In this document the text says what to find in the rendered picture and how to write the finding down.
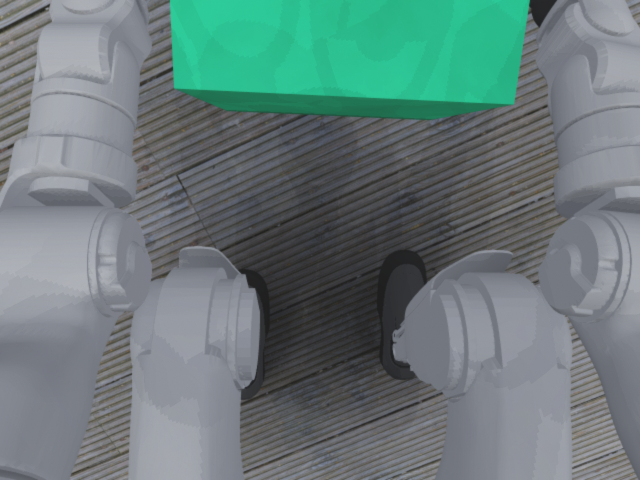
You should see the right robot hand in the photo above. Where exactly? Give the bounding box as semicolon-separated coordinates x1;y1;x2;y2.
529;0;557;28

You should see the left robot forearm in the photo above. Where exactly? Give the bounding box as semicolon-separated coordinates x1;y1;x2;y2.
0;0;152;212

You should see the carton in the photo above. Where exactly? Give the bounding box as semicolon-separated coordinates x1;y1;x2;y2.
170;0;530;120

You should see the robot left shin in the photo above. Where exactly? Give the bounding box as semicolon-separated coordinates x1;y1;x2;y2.
130;246;252;390

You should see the robot left thigh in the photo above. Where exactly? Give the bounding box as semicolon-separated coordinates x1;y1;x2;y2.
128;267;260;480

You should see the right robot upper arm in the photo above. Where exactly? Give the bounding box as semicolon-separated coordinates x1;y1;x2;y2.
538;210;640;480

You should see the right robot forearm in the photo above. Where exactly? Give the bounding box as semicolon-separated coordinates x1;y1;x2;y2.
535;0;640;219

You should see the left robot upper arm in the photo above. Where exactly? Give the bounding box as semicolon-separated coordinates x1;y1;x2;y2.
0;206;152;480

